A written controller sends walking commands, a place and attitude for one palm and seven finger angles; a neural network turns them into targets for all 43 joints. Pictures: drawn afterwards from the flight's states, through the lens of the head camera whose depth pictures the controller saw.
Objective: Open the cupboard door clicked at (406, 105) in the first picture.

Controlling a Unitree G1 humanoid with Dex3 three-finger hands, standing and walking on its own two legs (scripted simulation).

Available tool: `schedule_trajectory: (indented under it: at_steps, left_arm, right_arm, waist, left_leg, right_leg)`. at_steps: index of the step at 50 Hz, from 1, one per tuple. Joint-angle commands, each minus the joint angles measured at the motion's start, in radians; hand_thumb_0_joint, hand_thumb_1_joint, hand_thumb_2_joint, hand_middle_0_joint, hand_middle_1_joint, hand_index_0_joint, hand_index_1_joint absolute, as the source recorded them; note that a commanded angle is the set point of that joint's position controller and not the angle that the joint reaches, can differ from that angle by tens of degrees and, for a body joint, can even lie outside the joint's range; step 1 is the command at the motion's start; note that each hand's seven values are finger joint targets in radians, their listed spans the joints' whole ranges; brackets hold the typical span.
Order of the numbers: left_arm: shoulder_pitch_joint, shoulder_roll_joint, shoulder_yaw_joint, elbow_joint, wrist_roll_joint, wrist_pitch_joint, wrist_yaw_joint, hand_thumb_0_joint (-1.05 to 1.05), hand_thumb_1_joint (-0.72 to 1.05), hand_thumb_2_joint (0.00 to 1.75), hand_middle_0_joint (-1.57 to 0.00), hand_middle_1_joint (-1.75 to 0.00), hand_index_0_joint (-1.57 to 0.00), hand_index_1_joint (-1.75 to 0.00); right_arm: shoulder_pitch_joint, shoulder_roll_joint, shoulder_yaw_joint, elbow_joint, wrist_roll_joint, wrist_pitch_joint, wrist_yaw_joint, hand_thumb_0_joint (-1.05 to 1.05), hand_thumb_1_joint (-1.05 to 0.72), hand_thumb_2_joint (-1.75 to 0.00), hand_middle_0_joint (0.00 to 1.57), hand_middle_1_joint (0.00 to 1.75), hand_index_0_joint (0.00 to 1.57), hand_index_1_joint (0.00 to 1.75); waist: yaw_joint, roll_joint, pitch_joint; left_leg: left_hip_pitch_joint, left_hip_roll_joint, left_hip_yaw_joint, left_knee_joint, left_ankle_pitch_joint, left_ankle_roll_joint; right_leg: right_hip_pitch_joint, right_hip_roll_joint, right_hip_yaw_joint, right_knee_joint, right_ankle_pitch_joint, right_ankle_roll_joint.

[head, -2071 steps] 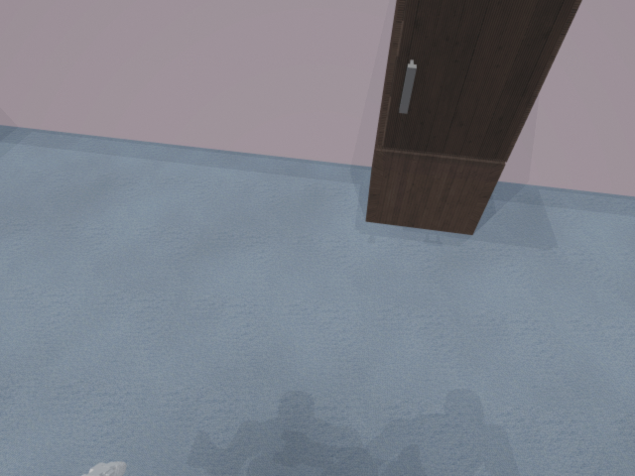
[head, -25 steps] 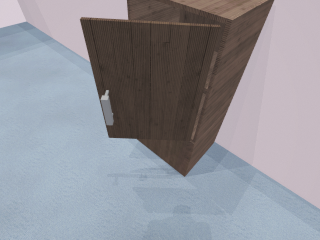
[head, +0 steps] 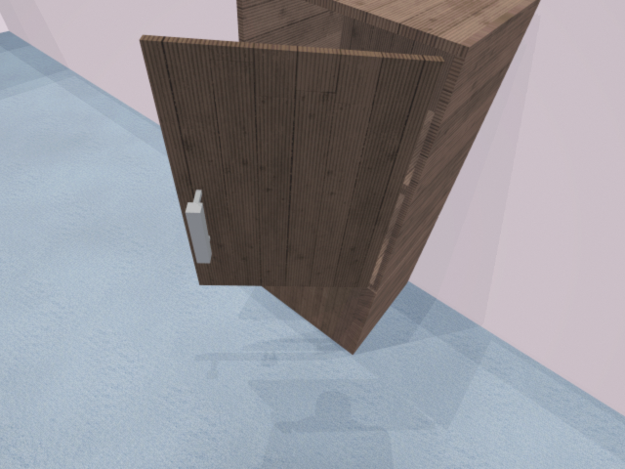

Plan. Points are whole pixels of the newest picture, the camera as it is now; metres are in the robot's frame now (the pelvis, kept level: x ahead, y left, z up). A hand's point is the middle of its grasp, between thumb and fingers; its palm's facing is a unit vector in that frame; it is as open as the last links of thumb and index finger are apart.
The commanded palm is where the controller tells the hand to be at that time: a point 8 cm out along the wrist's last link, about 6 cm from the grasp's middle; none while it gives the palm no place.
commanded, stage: come to a stop and stand still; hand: left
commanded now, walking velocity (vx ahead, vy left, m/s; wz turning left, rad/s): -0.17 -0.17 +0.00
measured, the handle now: (201, 226) +0.56 +0.24 -0.09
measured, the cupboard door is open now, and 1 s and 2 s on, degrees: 40 40 40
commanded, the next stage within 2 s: look again from close up in 1.16 s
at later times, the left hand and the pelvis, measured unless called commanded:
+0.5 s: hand out of the picture +0.13 +0.15 -0.17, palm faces +0.06 -0.98 -0.16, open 7.4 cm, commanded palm none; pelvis +0.05 -0.01 +0.00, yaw +3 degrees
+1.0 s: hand out of the picture +0.01 +0.21 -0.18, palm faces +0.13 -0.97 -0.20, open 7.4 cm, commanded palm none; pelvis +0.02 +0.02 +0.00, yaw +3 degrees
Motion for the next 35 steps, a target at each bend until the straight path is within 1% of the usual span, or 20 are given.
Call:
schedule_trajectory:
  at_steps: [1, 4, 5, 7, 10, 11, 14, 18, 20, 23, 24, 25, 26, 27, 28, 29, 30, 32, 34, 35]
  left_arm:
    - [-0.045, 0.03, 0.01, -0.083, -0.006, -0.029, -0.001, 0.0, 0.9, 0.9, -0.2, -0.3, -0.2, -0.3]
    - [-0.025, 0.021, 0.011, -0.065, -0.015, -0.01, 0.015, 0.0, 0.9, 0.9, -0.2, -0.3, -0.2, -0.3]
    - [-0.024, 0.021, 0.011, -0.059, -0.018, -0.004, 0.021, 0.0, 0.9, 0.9, -0.2, -0.3, -0.2, -0.3]
    - [-0.047, 0.027, 0.013, -0.057, -0.021, 0.005, 0.028, 0.0, 0.9, 0.9, -0.2, -0.3, -0.2, -0.3]
    - [-0.095, 0.041, 0.021, -0.071, -0.021, 0.014, 0.033, 0.0, 0.9, 0.9, -0.2, -0.3, -0.2, -0.3]
    - [-0.11, 0.044, 0.022, -0.078, -0.021, 0.017, 0.034, 0.0, 0.9, 0.9, -0.2, -0.3, -0.2, -0.3]
    - [-0.168, 0.056, 0.025, -0.106, -0.019, 0.018, 0.034, 0.0, 0.9, 0.9, -0.2, -0.3, -0.2, -0.3]
    - [-0.204, 0.048, 0.025, -0.14, -0.017, 0.017, 0.035, 0.0, 0.9, 0.9, -0.2, -0.3, -0.2, -0.3]
    - [-0.209, 0.048, 0.025, -0.153, -0.016, 0.014, 0.036, 0.0, 0.9, 0.9, -0.2, -0.3, -0.2, -0.3]
    - [-0.15, 0.057, 0.028, -0.149, -0.016, 0.005, 0.04, 0.0, 0.9, 0.9, -0.2, -0.3, -0.2, -0.3]
    - [-0.116, 0.068, 0.03, -0.143, -0.014, -0.002, 0.041, 0.0, 0.9, 0.9, -0.2, -0.3, -0.2, -0.3]
    - [-0.078, 0.074, 0.031, -0.135, -0.014, -0.01, 0.042, 0.0, 0.9, 0.9, -0.2, -0.3, -0.2, -0.3]
    - [-0.03, 0.103, 0.035, -0.119, -0.014, -0.021, 0.045, 0.0, 0.9, 0.9, -0.2, -0.3, -0.2, -0.3]
    - [-0.005, 0.149, 0.043, -0.109, -0.011, -0.028, 0.049, 0.0, 0.9, 0.9, -0.2, -0.3, -0.2, -0.3]
    - [-0.011, 0.167, 0.043, -0.111, -0.014, -0.033, 0.048, 0.0, 0.9, 0.9, -0.2, -0.3, -0.2, -0.3]
    - [-0.039, 0.16, 0.04, -0.123, -0.011, -0.029, 0.049, 0.0, 0.9, 0.9, -0.2, -0.3, -0.2, -0.3]
    - [-0.076, 0.15, 0.041, -0.136, -0.007, -0.026, 0.049, 0.0, 0.9, 0.9, -0.2, -0.3, -0.2, -0.3]
    - [-0.109, 0.149, 0.036, -0.152, -0.006, -0.026, 0.043, 0.0, 0.9, 0.9, -0.2, -0.3, -0.2, -0.3]
    - [-0.117, 0.169, 0.04, -0.158, -0.002, -0.028, 0.037, 0.0, 0.9, 0.9, -0.2, -0.3, -0.2, -0.3]
    - [-0.117, 0.187, 0.044, -0.163, -0.001, -0.028, 0.035, 0.0, 0.9, 0.9, -0.2, -0.3, -0.2, -0.3]
  right_arm:
    - [0.125, -0.097, -0.016, 0.013, 0.006, -0.02, -0.025, 0.0, -0.9, -0.9, 0.2, 0.3, 0.2, 0.3]
    - [0.126, -0.065, -0.002, 0.038, 0.007, -0.022, -0.042, 0.0, -0.9, -0.9, 0.2, 0.3, 0.2, 0.3]
    - [0.124, -0.066, 0.0, 0.045, 0.006, -0.018, -0.047, 0.0, -0.9, -0.9, 0.2, 0.3, 0.2, 0.3]
    - [0.124, -0.062, -0.003, 0.058, 0.006, -0.007, -0.051, 0.0, -0.9, -0.9, 0.2, 0.3, 0.2, 0.3]
    - [0.139, -0.054, -0.014, 0.072, 0.003, 0.009, -0.057, 0.0, -0.9, -0.9, 0.2, 0.3, 0.2, 0.3]
    - [0.141, -0.057, -0.019, 0.074, 0.002, 0.015, -0.058, 0.0, -0.9, -0.9, 0.2, 0.3, 0.2, 0.3]
    - [0.143, -0.053, -0.03, 0.071, -0.002, 0.026, -0.059, 0.0, -0.9, -0.9, 0.2, 0.3, 0.2, 0.3]
    - [0.115, -0.074, -0.047, 0.047, -0.005, 0.036, -0.055, 0.0, -0.9, -0.9, 0.2, 0.3, 0.2, 0.3]
    - [0.101, -0.08, -0.052, 0.035, -0.006, 0.04, -0.052, 0.0, -0.9, -0.9, 0.2, 0.3, 0.2, 0.3]
    - [0.064, -0.11, -0.063, 0.015, 0.0, 0.044, -0.044, 0.0, -0.9, -0.9, 0.2, 0.3, 0.2, 0.3]
    - [0.051, -0.109, -0.065, 0.007, 0.003, 0.045, -0.041, 0.0, -0.9, -0.9, 0.2, 0.3, 0.2, 0.3]
    - [0.044, -0.11, -0.067, -0.004, 0.007, 0.044, -0.037, 0.0, -0.9, -0.9, 0.2, 0.3, 0.2, 0.3]
    - [0.042, -0.103, -0.069, -0.018, 0.013, 0.042, -0.034, 0.0, -0.9, -0.9, 0.2, 0.3, 0.2, 0.3]
    - [0.041, -0.08, -0.072, -0.036, 0.017, 0.044, -0.031, 0.0, -0.9, -0.9, 0.2, 0.3, 0.2, 0.3]
    - [0.003, -0.058, -0.069, -0.057, 0.015, 0.06, -0.028, 0.0, -0.9, -0.9, 0.2, 0.3, 0.2, 0.3]
    - [-0.048, -0.056, -0.066, -0.071, 0.01, 0.073, -0.031, 0.0, -0.9, -0.9, 0.2, 0.3, 0.2, 0.3]
    - [-0.077, -0.049, -0.066, -0.077, 0.006, 0.078, -0.028, 0.0, -0.9, -0.9, 0.2, 0.3, 0.2, 0.3]
    - [-0.098, -0.058, -0.064, -0.076, 0.005, 0.088, -0.016, 0.0, -0.9, -0.9, 0.2, 0.3, 0.2, 0.3]
    - [-0.109, -0.065, -0.064, -0.084, 0.004, 0.091, -0.003, 0.0, -0.9, -0.9, 0.2, 0.3, 0.2, 0.3]
    - [-0.114, -0.072, -0.063, -0.091, 0.004, 0.091, 0.002, 0.0, -0.9, -0.9, 0.2, 0.3, 0.2, 0.3]
  waist:
    - [-0.004, 0.074, 0.061]
    - [0.018, 0.092, 0.019]
    - [0.021, 0.111, 0.007]
    - [0.015, 0.127, 0.016]
    - [-0.003, 0.15, 0.042]
    - [-0.008, 0.158, 0.041]
    - [-0.027, 0.151, 0.061]
    - [-0.035, 0.152, 0.042]
    - [-0.035, 0.177, 0.036]
    - [-0.006, 0.165, -0.024]
    - [0.01, 0.149, -0.035]
    - [0.023, 0.129, -0.058]
    - [0.032, 0.064, -0.105]
    - [0.023, -0.035, -0.12]
    - [0.031, -0.094, -0.124]
    - [0.036, -0.078, -0.117]
    - [0.028, -0.059, -0.079]
    - [0.015, -0.041, -0.033]
    - [0.018, -0.059, -0.027]
    - [0.018, -0.088, -0.018]
  left_leg:
    - [0.111, 0.299, -0.323, -0.289, 0.452, 0.031]
    - [0.128, 0.277, -0.25, -0.232, 0.814, -0.065]
    - [0.139, 0.281, -0.235, -0.209, 0.894, -0.085]
    - [0.127, 0.277, -0.223, -0.19, 0.93, -0.111]
    - [0.145, 0.282, -0.233, -0.169, 0.971, -0.127]
    - [0.161, 0.286, -0.233, -0.159, 0.974, -0.121]
    - [0.173, 0.306, -0.256, -0.135, 0.99, -0.074]
    - [0.187, 0.32, -0.263, -0.106, 1.008, -0.011]
    - [0.19, 0.319, -0.266, -0.09, 1.058, -0.002]
    - [0.217, 0.295, -0.241, -0.034, 1.099, -0.011]
    - [0.204, 0.276, -0.233, 0.007, 1.068, -0.028]
    - [0.187, 0.244, -0.224, 0.062, 1.015, -0.06]
    - [0.097, 0.193, -0.195, 0.146, 0.854, -0.101]
    - [-0.061, 0.102, -0.135, 0.257, 0.445, -0.143]
    - [-0.169, 0.04, -0.115, 0.361, -0.227, -0.166]
    - [-0.191, 0.062, -0.176, 0.445, -0.327, -0.156]
    - [-0.213, 0.078, -0.191, 0.494, -0.301, -0.156]
    - [-0.214, 0.085, -0.178, 0.502, -0.238, -0.167]
    - [-0.188, 0.082, -0.154, 0.44, -0.195, -0.175]
    - [-0.178, 0.085, -0.147, 0.408, -0.181, -0.178]
  right_leg:
    - [-0.235, -0.042, 0.011, 0.09, 0.128, 0.026]
    - [-0.179, -0.014, 0.024, 0.024, 0.184, 0.039]
    - [-0.162, -0.006, 0.029, -0.004, 0.195, 0.04]
    - [-0.133, 0.009, 0.026, -0.047, 0.21, 0.04]
    - [-0.141, 0.03, 0.016, -0.076, 0.181, 0.04]
    - [-0.144, 0.033, 0.018, -0.082, 0.169, 0.04]
    - [-0.15, 0.036, 0.014, -0.116, 0.121, 0.034]
    - [-0.106, 0.035, 0.009, -0.176, 0.075, 0.024]
    - [-0.072, 0.04, -0.003, -0.23, 0.059, 0.015]
    - [0.024, 0.045, -0.019, -0.362, 0.135, 0.006]
    - [0.075, 0.044, -0.02, -0.442, 0.206, 0.005]
    - [0.141, 0.03, -0.016, -0.539, 0.324, 0.001]
    - [0.269, -0.042, 0.052, -0.548, 0.638, -0.03]
    - [0.36, -0.21, 0.205, -0.494, 1.004, -0.12]
    - [0.391, -0.345, 0.282, -0.52, 1.186, -0.233]
    - [0.334, -0.359, 0.295, -0.543, 1.113, -0.271]
    - [0.283, -0.324, 0.275, -0.556, 1.001, -0.266]
    - [0.205, -0.268, 0.221, -0.587, 0.829, -0.229]
    - [0.167, -0.237, 0.199, -0.611, 0.711, -0.195]
    - [0.148, -0.236, 0.202, -0.62, 0.653, -0.187]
